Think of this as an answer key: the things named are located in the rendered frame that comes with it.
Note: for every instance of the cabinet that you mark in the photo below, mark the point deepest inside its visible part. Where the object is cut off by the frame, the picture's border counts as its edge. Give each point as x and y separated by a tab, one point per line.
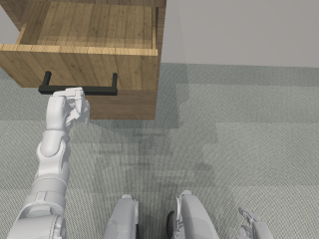
127	104

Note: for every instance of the left robot hand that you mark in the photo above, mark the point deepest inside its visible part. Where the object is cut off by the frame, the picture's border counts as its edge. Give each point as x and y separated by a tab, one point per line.
66	108

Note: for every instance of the drawer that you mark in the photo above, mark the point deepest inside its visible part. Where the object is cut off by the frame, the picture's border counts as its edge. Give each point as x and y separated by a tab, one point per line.
84	44

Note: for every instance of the right robot hand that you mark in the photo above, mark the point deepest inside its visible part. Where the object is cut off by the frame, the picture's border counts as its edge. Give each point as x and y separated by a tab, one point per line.
259	229

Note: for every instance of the left robot thigh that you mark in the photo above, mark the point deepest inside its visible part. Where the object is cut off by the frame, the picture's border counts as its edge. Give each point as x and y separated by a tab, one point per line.
124	216

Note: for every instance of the robot right shin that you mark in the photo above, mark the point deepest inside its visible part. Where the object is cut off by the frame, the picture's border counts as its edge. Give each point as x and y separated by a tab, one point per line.
178	227

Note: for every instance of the left robot forearm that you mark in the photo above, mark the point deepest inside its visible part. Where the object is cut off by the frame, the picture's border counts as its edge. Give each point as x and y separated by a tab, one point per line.
48	190

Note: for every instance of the robot left upper arm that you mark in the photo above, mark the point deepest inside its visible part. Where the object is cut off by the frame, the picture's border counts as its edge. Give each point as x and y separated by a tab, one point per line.
51	226

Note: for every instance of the handle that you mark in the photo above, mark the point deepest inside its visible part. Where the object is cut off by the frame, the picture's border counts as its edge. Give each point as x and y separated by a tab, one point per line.
46	89

